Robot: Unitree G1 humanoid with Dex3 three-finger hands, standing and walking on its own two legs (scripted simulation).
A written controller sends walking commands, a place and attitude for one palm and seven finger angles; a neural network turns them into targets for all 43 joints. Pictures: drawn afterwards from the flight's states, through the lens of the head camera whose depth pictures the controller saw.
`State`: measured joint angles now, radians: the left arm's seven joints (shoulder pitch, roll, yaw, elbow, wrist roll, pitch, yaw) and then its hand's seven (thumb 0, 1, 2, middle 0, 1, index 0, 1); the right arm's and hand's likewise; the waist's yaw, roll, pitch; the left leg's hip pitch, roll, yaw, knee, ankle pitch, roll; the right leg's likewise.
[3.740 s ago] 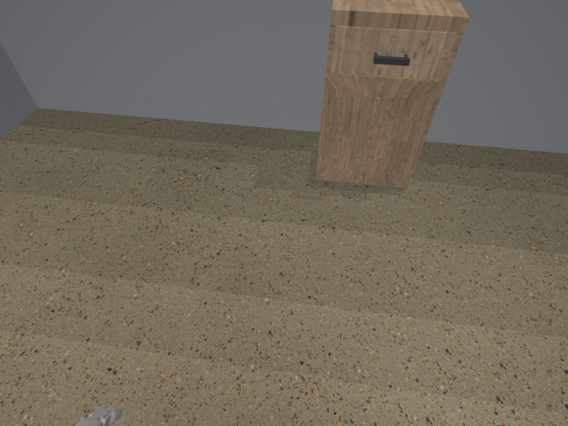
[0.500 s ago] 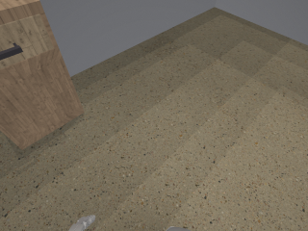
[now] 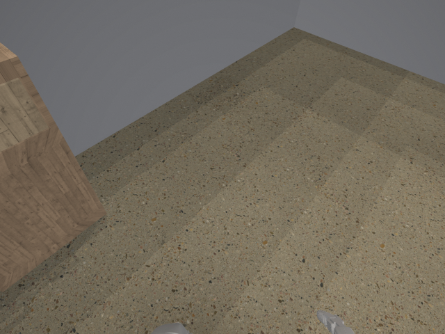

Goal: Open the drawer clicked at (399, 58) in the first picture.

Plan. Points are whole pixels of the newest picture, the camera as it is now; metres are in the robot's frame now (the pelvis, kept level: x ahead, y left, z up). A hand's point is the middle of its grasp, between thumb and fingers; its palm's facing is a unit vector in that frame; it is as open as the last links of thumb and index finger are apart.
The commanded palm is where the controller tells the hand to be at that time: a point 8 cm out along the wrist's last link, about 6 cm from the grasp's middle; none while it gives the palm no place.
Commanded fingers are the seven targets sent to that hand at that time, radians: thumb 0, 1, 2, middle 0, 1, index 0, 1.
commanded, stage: walk to a spot facing it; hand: left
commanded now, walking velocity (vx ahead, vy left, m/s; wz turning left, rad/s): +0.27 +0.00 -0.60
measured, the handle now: out of the picture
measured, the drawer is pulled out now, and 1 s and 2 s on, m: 0.00 0.00 0.00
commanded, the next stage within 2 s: turn to face it in 0.24 s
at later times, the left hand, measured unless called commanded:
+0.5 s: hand (195, 244) +0.33 +0.10 -0.15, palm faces -0.23 -0.94 -0.26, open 7.3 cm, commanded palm none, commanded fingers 0.00 0.90 0.90 -0.20 -0.30 -0.20 -0.30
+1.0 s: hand (150, 285) +0.23 +0.19 -0.17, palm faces +0.14 -0.97 -0.20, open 7.3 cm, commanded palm none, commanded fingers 0.00 0.90 0.90 -0.20 -0.30 -0.20 -0.30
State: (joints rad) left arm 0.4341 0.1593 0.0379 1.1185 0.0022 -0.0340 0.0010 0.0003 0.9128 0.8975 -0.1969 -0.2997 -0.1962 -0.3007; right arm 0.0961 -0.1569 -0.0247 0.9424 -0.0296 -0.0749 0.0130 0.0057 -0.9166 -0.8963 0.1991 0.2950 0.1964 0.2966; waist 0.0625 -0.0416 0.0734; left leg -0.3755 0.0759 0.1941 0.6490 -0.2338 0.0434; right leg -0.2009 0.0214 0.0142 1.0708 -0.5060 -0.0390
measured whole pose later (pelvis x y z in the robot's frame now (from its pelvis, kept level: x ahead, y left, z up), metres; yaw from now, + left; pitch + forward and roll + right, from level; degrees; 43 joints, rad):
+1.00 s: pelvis +0.18 -0.02 +0.01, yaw +6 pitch +1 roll -2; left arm 0.18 0.24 0.09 0.97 0.02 0.07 0.01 0.00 0.91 0.90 -0.19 -0.30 -0.20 -0.30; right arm 0.25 -0.17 -0.07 0.95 -0.02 0.01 0.00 0.00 -0.91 -0.90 0.20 0.30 0.20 0.30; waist -0.02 -0.04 0.06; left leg -0.32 0.04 0.10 0.61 -0.31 0.05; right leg -0.52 -0.10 -0.12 1.10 -0.42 0.08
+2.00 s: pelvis +0.12 -0.05 +0.02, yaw +42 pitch +1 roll -2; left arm 0.20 0.29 0.07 0.94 0.01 0.07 0.01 0.00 0.91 0.90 -0.20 -0.30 -0.19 -0.30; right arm 0.16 -0.21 -0.04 0.91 -0.01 0.02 0.01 0.00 -0.91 -0.90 0.20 0.30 0.20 0.30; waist 0.01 -0.04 0.09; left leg -0.24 0.00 0.01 0.50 -0.28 0.05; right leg -0.49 -0.12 -0.05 1.14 -0.42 0.11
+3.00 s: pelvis +0.15 +0.00 +0.02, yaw +57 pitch -2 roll -1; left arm 0.37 0.20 0.04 1.13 0.02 0.02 -0.02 0.01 0.91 0.90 -0.19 -0.30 -0.19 -0.30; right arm 0.30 -0.15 -0.03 1.05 -0.02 -0.05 -0.02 0.00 -0.94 -0.90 0.20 0.30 0.20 0.30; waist 0.02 -0.04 0.02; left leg -0.05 0.02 0.11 0.38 -0.30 0.02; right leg -0.45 -0.10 -0.08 1.03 -0.34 0.03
